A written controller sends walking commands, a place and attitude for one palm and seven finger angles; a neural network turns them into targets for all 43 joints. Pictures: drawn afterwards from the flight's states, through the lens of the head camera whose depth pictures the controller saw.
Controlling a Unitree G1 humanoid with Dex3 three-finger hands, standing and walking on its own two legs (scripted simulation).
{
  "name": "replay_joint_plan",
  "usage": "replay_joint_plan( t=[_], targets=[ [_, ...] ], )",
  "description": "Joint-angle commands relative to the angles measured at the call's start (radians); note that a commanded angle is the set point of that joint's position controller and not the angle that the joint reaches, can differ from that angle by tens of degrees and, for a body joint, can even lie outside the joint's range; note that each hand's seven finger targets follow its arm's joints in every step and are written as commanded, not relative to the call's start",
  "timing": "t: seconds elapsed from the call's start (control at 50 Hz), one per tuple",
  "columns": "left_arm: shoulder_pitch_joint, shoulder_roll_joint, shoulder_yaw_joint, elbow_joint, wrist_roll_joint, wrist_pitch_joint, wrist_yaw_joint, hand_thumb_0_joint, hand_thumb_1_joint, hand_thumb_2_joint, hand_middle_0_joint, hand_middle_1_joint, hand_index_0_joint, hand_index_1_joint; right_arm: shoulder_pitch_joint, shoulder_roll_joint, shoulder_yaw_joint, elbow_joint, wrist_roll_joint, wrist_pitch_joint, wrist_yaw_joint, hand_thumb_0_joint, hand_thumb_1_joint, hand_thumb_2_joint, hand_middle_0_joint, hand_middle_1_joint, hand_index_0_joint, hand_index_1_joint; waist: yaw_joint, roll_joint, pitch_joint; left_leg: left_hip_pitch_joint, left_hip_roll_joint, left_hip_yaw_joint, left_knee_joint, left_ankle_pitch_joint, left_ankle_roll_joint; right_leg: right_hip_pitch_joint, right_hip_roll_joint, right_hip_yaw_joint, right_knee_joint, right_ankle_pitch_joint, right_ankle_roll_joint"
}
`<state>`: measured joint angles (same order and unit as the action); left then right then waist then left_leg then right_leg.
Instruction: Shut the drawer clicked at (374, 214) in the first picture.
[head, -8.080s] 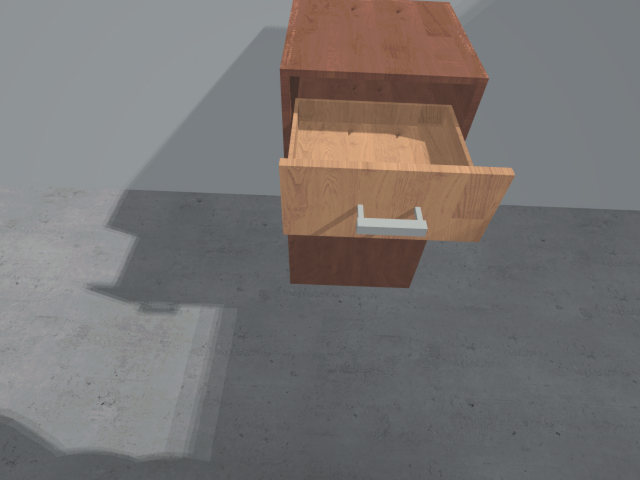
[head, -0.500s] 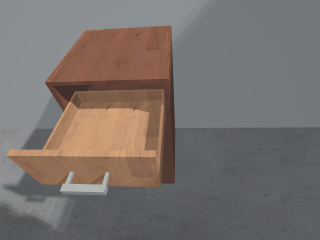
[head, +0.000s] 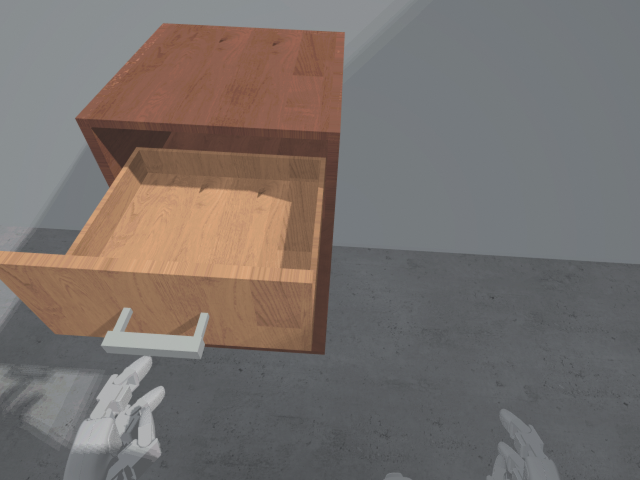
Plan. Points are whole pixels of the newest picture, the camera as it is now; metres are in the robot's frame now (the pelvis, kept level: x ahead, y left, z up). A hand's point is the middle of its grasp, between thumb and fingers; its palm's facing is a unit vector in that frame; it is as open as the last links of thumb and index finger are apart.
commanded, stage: raise the hand and make a fist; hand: left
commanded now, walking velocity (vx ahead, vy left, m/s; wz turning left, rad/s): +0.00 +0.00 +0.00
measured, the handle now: (159, 331) +0.31 +0.22 +0.00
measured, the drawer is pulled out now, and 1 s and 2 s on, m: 0.30 0.30 0.30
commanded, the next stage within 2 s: bring the fist close to the handle in 1.66 s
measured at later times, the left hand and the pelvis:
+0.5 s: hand (136, 454) +0.16 +0.20 +0.03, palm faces -0.03 -1.00 -0.07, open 4.3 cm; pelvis -0.01 +0.02 -0.05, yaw +2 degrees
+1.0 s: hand (111, 454) +0.15 +0.20 +0.07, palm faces +0.00 -1.00 -0.08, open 3.1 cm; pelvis +0.01 +0.03 -0.03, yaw +2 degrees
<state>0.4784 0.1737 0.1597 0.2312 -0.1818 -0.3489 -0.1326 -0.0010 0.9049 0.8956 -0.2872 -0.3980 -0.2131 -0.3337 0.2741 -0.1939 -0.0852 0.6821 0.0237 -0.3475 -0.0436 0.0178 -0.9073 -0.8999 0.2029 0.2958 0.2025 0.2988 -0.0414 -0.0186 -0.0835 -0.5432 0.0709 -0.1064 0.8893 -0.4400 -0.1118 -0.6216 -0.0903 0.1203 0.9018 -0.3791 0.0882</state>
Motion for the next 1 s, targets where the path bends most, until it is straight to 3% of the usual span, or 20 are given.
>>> replay_joint_plan(
  t=[0.0, 0.04, 0.06, 0.08, 0.1, 0.18, 0.22, 0.26, 0.3, 0.34, 0.48, 0.52, 0.6, 0.62, 0.7, 0.76, 0.88, 0.9, 0.94, 0.98],
  targets=[
    [0.024, 0.151, 0.094, -0.467, -0.059, -0.327, -0.119, 0.000, 0.900, 0.900, -0.460, -0.582, -0.460, -0.582, -0.119, -0.121, -0.024, -0.235, -0.014, -0.116, 0.017, 0.000, -0.900, -0.900, 0.200, 0.300, 0.200, 0.300, 0.073, 0.123, -0.143, -0.121, -0.103, 0.168, 0.013, 0.046, 0.098, -0.025, 0.080, -0.176, -0.006, -0.124, -0.103],
    [-0.034, 0.098, 0.032, -0.451, -0.080, -0.373, -0.185, 0.000, 0.900, 0.900, -0.500, -0.625, -0.500, -0.625, -0.126, -0.126, -0.020, -0.248, -0.015, -0.111, 0.022, 0.000, -0.900, -0.900, 0.200, 0.300, 0.200, 0.300, 0.025, 0.025, -0.102, -0.210, -0.095, 0.139, 0.102, 0.001, 0.105, -0.138, 0.082, -0.166, 0.048, -0.154, -0.095],
    [-0.019, 0.094, 0.032, -0.424, -0.090, -0.363, -0.213, 0.000, 0.900, 0.900, -0.520, -0.647, -0.520, -0.647, -0.122, -0.130, -0.025, -0.261, -0.008, -0.106, 0.019, 0.000, -0.900, -0.900, 0.200, 0.300, 0.200, 0.300, 0.026, -0.009, -0.090, -0.253, -0.091, 0.131, 0.128, -0.031, 0.107, -0.167, 0.078, -0.149, 0.058, -0.186, -0.094],
    [0.004, 0.086, 0.015, -0.423, -0.097, -0.323, -0.237, 0.000, 0.900, 0.900, -0.540, -0.668, -0.540, -0.668, -0.122, -0.139, -0.022, -0.286, 0.000, -0.098, 0.015, 0.000, -0.900, -0.900, 0.200, 0.300, 0.200, 0.300, 0.029, 0.000, -0.085, -0.276, -0.092, 0.127, 0.129, -0.068, 0.110, -0.176, 0.076, -0.140, 0.059, -0.216, -0.093],
    [-0.003, 0.100, 0.016, -0.447, -0.100, -0.269, -0.257, 0.000, 0.900, 0.900, -0.560, -0.690, -0.560, -0.690, -0.119, -0.147, -0.018, -0.307, 0.010, -0.087, 0.008, 0.000, -0.900, -0.900, 0.200, 0.300, 0.200, 0.300, 0.028, 0.051, -0.081, -0.276, -0.094, 0.123, 0.128, -0.076, 0.116, -0.171, 0.081, -0.141, 0.073, -0.208, -0.098],
    [-0.015, 0.118, -0.008, -0.608, -0.077, -0.047, -0.253, 0.000, 0.900, 0.900, -0.640, -0.777, -0.640, -0.777, -0.113, -0.149, -0.011, -0.371, 0.029, -0.036, -0.020, 0.000, -0.900, -0.900, 0.200, 0.300, 0.200, 0.300, 0.029, 0.042, -0.142, -0.243, -0.096, 0.109, 0.094, -0.084, 0.124, -0.141, 0.093, -0.174, 0.076, -0.165, -0.083],
    [-0.004, 0.140, 0.021, -0.700, -0.070, 0.009, -0.217, 0.000, 0.900, 0.900, -0.680, -0.820, -0.680, -0.820, -0.112, -0.135, -0.007, -0.379, 0.026, -0.017, -0.025, 0.000, -0.900, -0.900, 0.200, 0.300, 0.200, 0.300, 0.044, 0.077, -0.192, -0.214, -0.096, 0.103, 0.099, -0.027, 0.122, -0.113, 0.098, -0.191, 0.090, -0.115, -0.084],
    [0.009, 0.136, 0.031, -0.749, -0.065, 0.035, -0.176, 0.000, 0.900, 0.900, -0.720, -0.863, -0.720, -0.863, -0.125, -0.122, -0.002, -0.375, 0.020, -0.004, -0.025, 0.000, -0.900, -0.900, 0.200, 0.300, 0.200, 0.300, 0.047, 0.072, -0.191, -0.205, -0.094, 0.099, 0.102, 0.015, 0.120, -0.105, 0.102, -0.205, 0.093, -0.081, -0.082],
    [0.054, 0.144, 0.053, -0.757, -0.061, 0.045, -0.146, 0.000, 0.900, 0.900, -0.760, -0.907, -0.760, -0.907, -0.136, -0.110, 0.001, -0.370, 0.016, 0.005, -0.023, 0.000, -0.900, -0.900, 0.200, 0.300, 0.200, 0.300, 0.062, 0.095, -0.189, -0.203, -0.093, 0.097, 0.103, 0.047, 0.116, -0.091, 0.107, -0.212, 0.100, -0.060, -0.086],
    [0.088, 0.125, 0.028, -0.759, -0.053, 0.049, -0.130, 0.000, 0.900, 0.900, -0.800, -0.950, -0.800, -0.950, -0.144, -0.103, 0.008, -0.373, 0.014, 0.008, -0.013, 0.000, -0.900, -0.900, 0.200, 0.300, 0.200, 0.300, 0.055, 0.095, -0.181, -0.200, -0.094, 0.096, 0.090, 0.028, 0.113, -0.100, 0.102, -0.217, 0.086, -0.080, -0.082],
    [0.141, 0.137, 0.014, -0.760, -0.056, 0.056, -0.120, 0.000, 0.900, 0.900, -0.940, -1.102, -0.940, -1.102, -0.146, -0.108, 0.022, -0.388, 0.025, 0.001, -0.020, 0.000, -0.900, -0.900, 0.200, 0.300, 0.200, 0.300, 0.042, 0.050, -0.123, -0.233, -0.102, 0.098, 0.050, -0.090, 0.112, -0.103, 0.099, -0.198, 0.023, -0.208, -0.077],
    [0.148, 0.126, 0.003, -0.765, -0.062, 0.047, -0.114, 0.000, 0.900, 0.900, -0.980, -1.145, -0.980, -1.145, -0.141, -0.111, 0.026, -0.390, 0.024, -0.002, -0.025, 0.000, -0.900, -0.900, 0.200, 0.300, 0.200, 0.300, 0.036, 0.010, -0.112, -0.238, -0.103, 0.093, 0.044, -0.112, 0.114, -0.102, 0.102, -0.199, 0.017, -0.226, -0.076],
    [0.204, 0.159, 0.043, -0.818, -0.069, 0.012, -0.088, 0.000, 0.900, 0.900, -1.060, -1.232, -1.060, -1.232, -0.135, -0.109, 0.018, -0.391, 0.023, -0.006, -0.026, 0.000, -0.900, -0.900, 0.200, 0.300, 0.200, 0.300, 0.061, 0.036, -0.151, -0.212, -0.102, 0.098, 0.041, -0.059, 0.114, -0.053, 0.100, -0.198, 0.018, -0.181, -0.083],
    [0.222, 0.132, 0.015, -0.834, -0.067, 0.006, -0.087, 0.000, 0.900, 0.900, -1.080, -1.253, -1.080, -1.253, -0.128, -0.108, 0.020, -0.397, 0.023, -0.005, -0.023, 0.000, -0.900, -0.900, 0.200, 0.300, 0.200, 0.300, 0.058, 0.049, -0.151, -0.204, -0.104, 0.102, 0.037, -0.047, 0.114, -0.053, 0.098, -0.201, 0.020, -0.166, -0.082],
    [0.247, 0.149, 0.026, -0.837, -0.059, 0.007, -0.074, 0.000, 0.900, 0.900, -1.160, -1.340, -1.160, -1.340, -0.132, -0.109, 0.016, -0.401, 0.026, 0.004, -0.024, 0.000, -0.900, -0.900, 0.200, 0.300, 0.200, 0.300, 0.060, 0.063, -0.120, -0.193, -0.100, 0.104, 0.026, -0.033, 0.115, -0.042, 0.100, -0.202, 0.007, -0.147, -0.083],
    [0.249, 0.143, 0.013, -0.837, -0.059, 0.024, -0.077, 0.000, 0.900, 0.900, -1.220, -1.405, -1.220, -1.405, -0.128, -0.111, 0.020, -0.413, 0.031, 0.012, -0.027, 0.000, -0.900, -0.900, 0.200, 0.300, 0.200, 0.300, 0.052, 0.034, -0.084, -0.192, -0.100, 0.104, 0.009, -0.060, 0.114, -0.047, 0.101, -0.202, -0.014, -0.170, -0.079],
    [0.280, 0.141, 0.016, -0.886, -0.071, 0.042, -0.091, 0.000, 0.900, 0.900, -1.340, -1.535, -1.340, -1.535, -0.124, -0.108, 0.028, -0.427, 0.034, 0.013, -0.029, 0.000, -0.900, -0.900, 0.200, 0.300, 0.200, 0.300, 0.058, 0.064, -0.090, -0.142, -0.097, 0.107, -0.006, -0.004, 0.116, -0.015, 0.106, -0.210, -0.027, -0.105, -0.079],
    [0.269, 0.168, 0.042, -0.890, -0.070, 0.042, -0.090, 0.000, 0.900, 0.900, -1.360, -1.557, -1.360, -1.557, -0.127, -0.107, 0.026, -0.422, 0.034, 0.012, -0.030, 0.000, -0.900, -0.900, 0.200, 0.300, 0.200, 0.300, 0.061, 0.064, -0.092, -0.134, -0.094, 0.106, -0.005, 0.010, 0.115, -0.002, 0.106, -0.210, -0.026, -0.093, -0.081],
    [0.292, 0.147, 0.020, -0.906, -0.072, 0.046, -0.097, 0.000, 0.900, 0.900, -1.400, -1.600, -1.400, -1.600, -0.126, -0.105, 0.031, -0.428, 0.033, 0.008, -0.026, 0.000, -0.900, -0.900, 0.200, 0.300, 0.200, 0.300, 0.063, 0.079, -0.092, -0.121, -0.095, 0.107, -0.010, 0.028, 0.115, 0.002, 0.106, -0.214, -0.026, -0.072, -0.080],
    [0.308, 0.152, 0.030, -0.902, -0.075, 0.054, -0.101, 0.000, 0.900, 0.900, -1.400, -1.600, -1.400, -1.600, -0.124, -0.103, 0.032, -0.430, 0.034, 0.007, -0.025, 0.000, -0.900, -0.900, 0.200, 0.300, 0.200, 0.300, 0.065, 0.055, -0.084, -0.119, -0.093, 0.106, -0.013, 0.036, 0.114, 0.008, 0.109, -0.217, -0.033, -0.062, -0.079]
  ],
)
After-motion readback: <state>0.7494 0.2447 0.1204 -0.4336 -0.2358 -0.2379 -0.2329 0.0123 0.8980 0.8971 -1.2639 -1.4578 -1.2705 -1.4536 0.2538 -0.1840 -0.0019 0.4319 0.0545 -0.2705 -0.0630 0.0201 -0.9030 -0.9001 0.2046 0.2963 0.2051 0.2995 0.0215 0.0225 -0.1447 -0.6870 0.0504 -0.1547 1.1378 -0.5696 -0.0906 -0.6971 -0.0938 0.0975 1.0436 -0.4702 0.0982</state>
